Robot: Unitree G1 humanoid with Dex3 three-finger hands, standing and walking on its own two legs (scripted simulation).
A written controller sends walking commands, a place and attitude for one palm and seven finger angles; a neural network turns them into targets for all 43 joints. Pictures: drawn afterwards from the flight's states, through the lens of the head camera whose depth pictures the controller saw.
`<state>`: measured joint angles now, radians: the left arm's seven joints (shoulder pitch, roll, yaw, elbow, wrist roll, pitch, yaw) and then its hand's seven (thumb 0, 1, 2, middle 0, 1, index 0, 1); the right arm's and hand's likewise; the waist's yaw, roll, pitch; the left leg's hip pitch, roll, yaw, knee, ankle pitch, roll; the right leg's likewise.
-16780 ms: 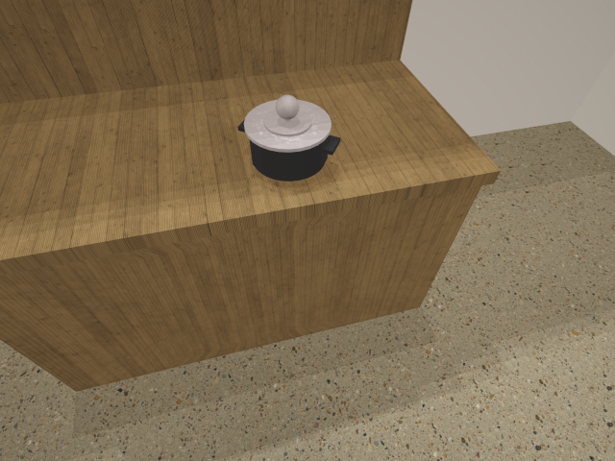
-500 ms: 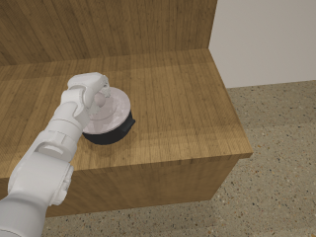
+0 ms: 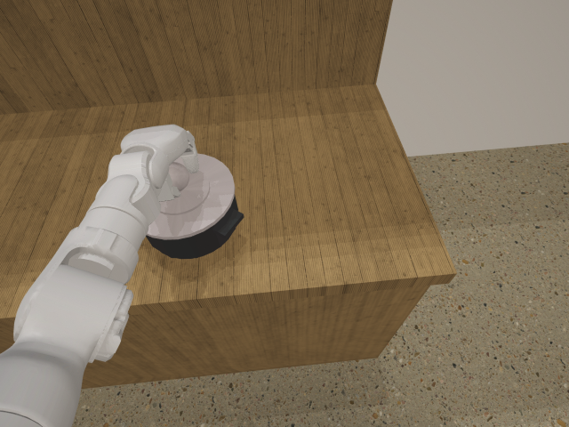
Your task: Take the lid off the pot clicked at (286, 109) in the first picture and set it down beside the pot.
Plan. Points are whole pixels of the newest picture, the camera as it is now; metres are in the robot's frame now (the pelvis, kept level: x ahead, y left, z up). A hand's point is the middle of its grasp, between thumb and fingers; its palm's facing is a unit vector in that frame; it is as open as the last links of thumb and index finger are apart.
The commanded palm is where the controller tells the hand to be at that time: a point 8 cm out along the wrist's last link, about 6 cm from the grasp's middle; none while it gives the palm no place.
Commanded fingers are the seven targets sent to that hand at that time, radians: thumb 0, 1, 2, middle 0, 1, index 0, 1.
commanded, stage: close the fingers and squeeze the knob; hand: left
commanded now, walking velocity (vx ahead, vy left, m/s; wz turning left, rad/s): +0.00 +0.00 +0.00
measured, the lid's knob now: (173, 177) +0.49 +0.17 +0.06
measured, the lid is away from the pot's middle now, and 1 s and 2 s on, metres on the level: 0.00 0.02 0.01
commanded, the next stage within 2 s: lift the lid straight up in 0.18 s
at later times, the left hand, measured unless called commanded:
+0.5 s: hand (164, 177) +0.47 +0.17 +0.08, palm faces -0.34 -0.09 -0.94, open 7.9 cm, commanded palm +0.46 +0.18 +0.16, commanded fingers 0.00 0.55 1.04 -0.85 -1.06 -0.87 -1.07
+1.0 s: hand (149, 163) +0.46 +0.18 +0.12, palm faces -0.32 -0.07 -0.94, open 7.8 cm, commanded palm +0.46 +0.18 +0.20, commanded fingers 0.00 0.55 1.04 -0.85 -1.06 -0.87 -1.07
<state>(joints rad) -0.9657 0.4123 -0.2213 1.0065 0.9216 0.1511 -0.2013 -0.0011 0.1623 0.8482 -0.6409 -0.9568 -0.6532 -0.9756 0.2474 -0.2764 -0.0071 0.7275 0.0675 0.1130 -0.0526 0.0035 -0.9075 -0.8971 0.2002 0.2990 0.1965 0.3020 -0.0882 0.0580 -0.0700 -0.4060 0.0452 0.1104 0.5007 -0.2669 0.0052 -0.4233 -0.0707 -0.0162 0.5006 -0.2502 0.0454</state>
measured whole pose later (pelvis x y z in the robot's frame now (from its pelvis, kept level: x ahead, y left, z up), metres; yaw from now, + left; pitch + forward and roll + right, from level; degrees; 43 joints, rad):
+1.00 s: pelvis +0.00 +0.00 +0.00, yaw +1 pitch +8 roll +0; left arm -0.96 0.45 -0.23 0.90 0.90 0.18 -0.28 0.00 0.14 0.85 -0.67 -0.95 -0.68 -0.97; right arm 0.22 -0.27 0.00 0.72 0.07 0.06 -0.06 0.01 -0.91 -0.90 0.20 0.30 0.20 0.30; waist -0.07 0.07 -0.05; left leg -0.34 0.03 0.10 0.46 -0.25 0.01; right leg -0.35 -0.08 -0.03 0.45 -0.24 0.05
